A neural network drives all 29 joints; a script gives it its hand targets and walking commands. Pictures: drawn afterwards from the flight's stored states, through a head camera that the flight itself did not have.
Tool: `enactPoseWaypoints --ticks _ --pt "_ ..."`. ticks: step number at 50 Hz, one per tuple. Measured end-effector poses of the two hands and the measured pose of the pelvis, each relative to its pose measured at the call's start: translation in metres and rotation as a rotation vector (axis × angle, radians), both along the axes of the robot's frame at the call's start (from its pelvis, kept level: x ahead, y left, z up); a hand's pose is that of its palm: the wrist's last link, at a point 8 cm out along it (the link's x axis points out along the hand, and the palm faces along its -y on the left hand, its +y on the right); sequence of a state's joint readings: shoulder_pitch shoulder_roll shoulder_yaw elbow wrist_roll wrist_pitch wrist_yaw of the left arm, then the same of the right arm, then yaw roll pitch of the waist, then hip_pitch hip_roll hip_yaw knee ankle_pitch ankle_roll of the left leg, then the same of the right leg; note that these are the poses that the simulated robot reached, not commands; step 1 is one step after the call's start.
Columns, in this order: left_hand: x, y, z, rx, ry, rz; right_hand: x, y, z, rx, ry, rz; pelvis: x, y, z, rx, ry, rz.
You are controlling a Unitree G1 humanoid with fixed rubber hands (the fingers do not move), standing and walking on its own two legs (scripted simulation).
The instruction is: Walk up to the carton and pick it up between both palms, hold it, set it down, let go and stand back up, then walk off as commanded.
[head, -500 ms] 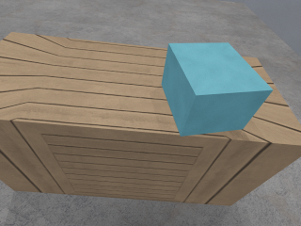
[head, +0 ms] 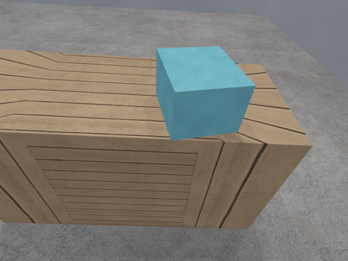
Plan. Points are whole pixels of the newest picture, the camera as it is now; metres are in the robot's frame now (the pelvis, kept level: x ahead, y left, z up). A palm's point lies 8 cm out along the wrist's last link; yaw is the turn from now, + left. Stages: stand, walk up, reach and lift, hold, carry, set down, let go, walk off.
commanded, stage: walk up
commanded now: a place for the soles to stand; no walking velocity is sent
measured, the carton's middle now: (196, 90) +0.67 -0.06 +0.07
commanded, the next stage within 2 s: none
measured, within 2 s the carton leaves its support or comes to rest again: neither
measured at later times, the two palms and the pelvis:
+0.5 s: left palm out of the picture +0.11 +0.30 -0.08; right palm out of the picture +0.07 -0.37 -0.03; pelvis +0.05 -0.03 +0.03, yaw -2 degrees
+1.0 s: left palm (63, 250) +0.18 +0.24 -0.03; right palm out of the picture +0.17 -0.43 -0.09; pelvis +0.11 -0.10 +0.02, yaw +0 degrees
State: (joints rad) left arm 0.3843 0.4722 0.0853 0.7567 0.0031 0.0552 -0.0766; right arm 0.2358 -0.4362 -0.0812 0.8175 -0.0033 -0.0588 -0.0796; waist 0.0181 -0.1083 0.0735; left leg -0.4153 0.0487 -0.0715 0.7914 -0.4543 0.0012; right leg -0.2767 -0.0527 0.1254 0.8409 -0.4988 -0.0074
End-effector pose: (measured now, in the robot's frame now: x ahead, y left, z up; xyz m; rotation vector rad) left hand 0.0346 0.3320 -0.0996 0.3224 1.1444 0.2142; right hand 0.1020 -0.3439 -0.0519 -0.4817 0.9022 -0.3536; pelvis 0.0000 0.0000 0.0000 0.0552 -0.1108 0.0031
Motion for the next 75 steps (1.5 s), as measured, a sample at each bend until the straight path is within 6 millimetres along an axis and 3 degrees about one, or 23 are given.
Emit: enactPoseWaypoints --ticks 3,5,10,14,17,21,26,30,34,38,41,45,50,54,62,65,69,75 --pt "-0.037 -0.015 -0.001 0.023 0.028 0.051 0.007 -0.009 -0.012 0.03 0.015 0.038 -0.006 -0.019 -0.004 -0.032 -0.003 0.032" --pt "-0.052 -0.024 0.008 0.023 0.064 0.058 0.006 -0.014 -0.004 0.05 0.016 0.041 -0.006 -0.027 0.006 -0.038 0.005 0.02" --pt "-0.041 -0.033 0.032 0.026 0.063 0.02 -0.007 -0.031 0.018 0.041 0.074 0.038 -0.004 -0.036 0.029 -0.048 0.048 0.004" --pt "-0.03 -0.031 0.032 0.036 0.072 0.002 -0.008 -0.035 0.013 0.042 0.115 0.044 0.002 -0.035 0.026 -0.052 0.05 -0.003" --pt "-0.011 -0.024 0.029 0.033 0.055 0.003 -0.006 -0.029 0.011 0.047 0.119 0.033 0.016 -0.029 0.024 -0.074 0.057 -0.011" --pt "0.03 -0.024 0.015 -0.001 0.007 -0.014 -0.013 -0.023 0.014 0.034 0.134 0.001 0.035 -0.022 0.02 -0.057 0.064 -0.023" --pt "0.081 -0.034 0.023 -0.01 -0.069 -0.048 -0.033 -0.029 0.022 0.027 0.21 -0.027 0.052 -0.027 0.028 -0.063 0.064 -0.034" --pt "0.115 -0.044 0.029 0.004 -0.117 -0.065 -0.039 -0.039 0.016 0.041 0.255 -0.04 0.063 -0.038 0.027 -0.05 0.035 -0.034" --pt "0.14 -0.062 0.035 0.028 -0.15 -0.07 -0.018 -0.057 0.002 0.066 0.236 -0.037 0.08 -0.057 0.022 -0.024 0.015 -0.034" --pt "0.156 -0.085 0.031 0.07 -0.158 -0.065 0.03 -0.08 -0.026 0.101 0.176 -0.019 0.098 -0.083 0.006 -0.002 0.01 -0.036" --pt "0.15 -0.097 0.034 0.091 -0.137 -0.054 0.063 -0.084 -0.037 0.134 0.15 0.011 0.099 -0.096 0.004 -0.027 0.007 -0.034" --pt "0.14 -0.098 0.05 0.13 -0.11 -0.034 0.074 -0.089 -0.037 0.154 0.172 0.018 0.103 -0.102 0.014 -0.01 0.011 -0.021" --pt "0.142 -0.091 0.065 0.168 -0.126 -0.014 0.071 -0.084 -0.039 0.173 0.222 0.013 0.111 -0.098 0.02 0.001 0.002 -0.007" --pt "0.144 -0.08 0.063 0.168 -0.126 -0.013 0.07 -0.073 -0.04 0.173 0.237 0.01 0.113 -0.087 0.019 -0.013 0.003 -0.007" --pt "0.151 -0.044 0.019 0.091 -0.069 -0.006 0.054 -0.039 -0.031 0.108 0.294 -0.015 0.113 -0.045 0.005 -0.078 0.048 -0.014" --pt "0.152 -0.034 0.016 0.076 -0.049 0.004 0.047 -0.024 -0.022 0.1 0.319 -0.021 0.11 -0.033 0.011 -0.084 0.057 -0.009" --pt "0.149 -0.025 0.024 0.077 -0.026 0.009 0.051 -0.015 -0.007 0.093 0.314 -0.013 0.109 -0.025 0.023 -0.091 0.073 -0.01" --pt "0.148 -0.024 0.029 0.078 -0.029 0.022 0.066 -0.014 -0.001 0.09 0.247 0.004 0.109 -0.024 0.027 -0.089 0.056 -0.011"
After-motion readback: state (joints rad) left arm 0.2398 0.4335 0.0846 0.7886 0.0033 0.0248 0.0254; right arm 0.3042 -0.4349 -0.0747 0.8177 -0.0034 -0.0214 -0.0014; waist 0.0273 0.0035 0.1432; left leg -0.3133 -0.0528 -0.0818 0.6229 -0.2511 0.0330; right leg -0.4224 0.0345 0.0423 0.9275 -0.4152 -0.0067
